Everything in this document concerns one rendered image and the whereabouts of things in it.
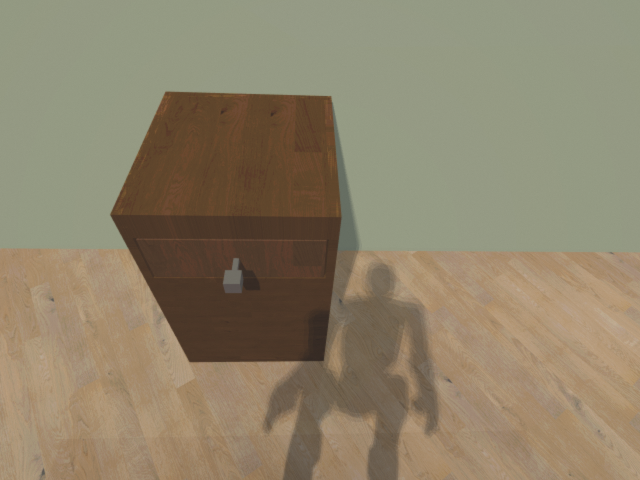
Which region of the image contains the drawer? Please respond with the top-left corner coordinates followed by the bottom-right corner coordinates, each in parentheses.
top-left (136, 238), bottom-right (327, 277)

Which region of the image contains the handle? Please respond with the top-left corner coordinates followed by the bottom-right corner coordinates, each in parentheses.
top-left (223, 258), bottom-right (243, 293)

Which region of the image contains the cabinet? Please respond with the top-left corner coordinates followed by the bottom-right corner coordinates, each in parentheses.
top-left (110, 92), bottom-right (342, 362)

